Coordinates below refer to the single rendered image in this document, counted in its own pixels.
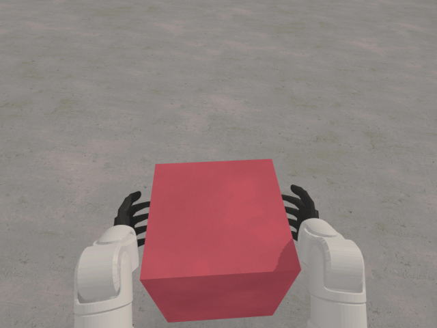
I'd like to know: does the robot right forearm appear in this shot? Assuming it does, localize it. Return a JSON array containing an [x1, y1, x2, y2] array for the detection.
[[298, 218, 367, 328]]

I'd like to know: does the robot left hand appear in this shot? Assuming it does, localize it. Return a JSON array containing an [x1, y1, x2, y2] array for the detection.
[[114, 191, 150, 247]]

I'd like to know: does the carton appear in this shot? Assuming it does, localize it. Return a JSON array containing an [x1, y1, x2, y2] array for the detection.
[[140, 159, 301, 323]]

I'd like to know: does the robot right hand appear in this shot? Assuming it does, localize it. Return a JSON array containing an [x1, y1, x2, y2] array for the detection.
[[281, 184, 319, 241]]

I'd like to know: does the robot left forearm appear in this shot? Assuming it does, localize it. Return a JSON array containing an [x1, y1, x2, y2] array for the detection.
[[74, 225, 139, 328]]

